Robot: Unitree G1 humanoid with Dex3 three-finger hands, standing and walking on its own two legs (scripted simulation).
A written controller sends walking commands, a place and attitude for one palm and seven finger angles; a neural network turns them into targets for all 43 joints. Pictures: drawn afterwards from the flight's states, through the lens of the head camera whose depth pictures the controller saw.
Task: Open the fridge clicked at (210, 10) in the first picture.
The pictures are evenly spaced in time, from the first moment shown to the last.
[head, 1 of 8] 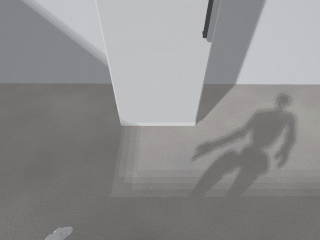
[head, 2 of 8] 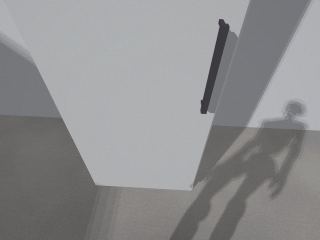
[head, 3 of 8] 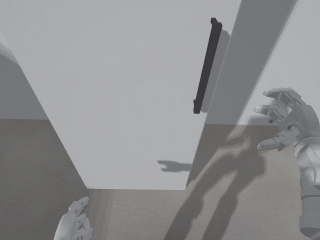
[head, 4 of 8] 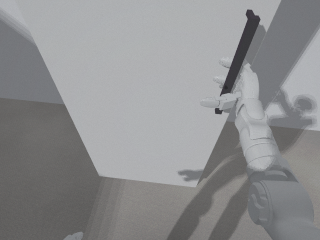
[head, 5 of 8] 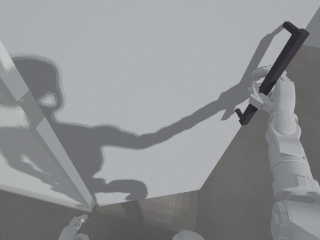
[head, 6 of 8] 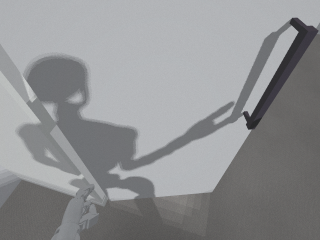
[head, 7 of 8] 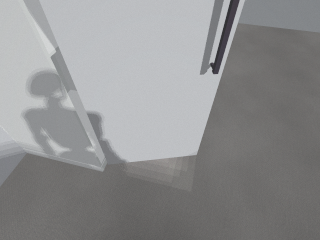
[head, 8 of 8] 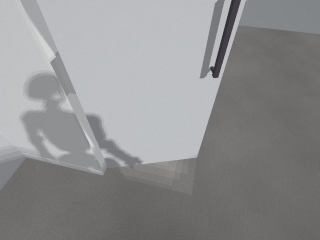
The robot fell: no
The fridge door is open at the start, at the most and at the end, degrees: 0 72 69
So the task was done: yes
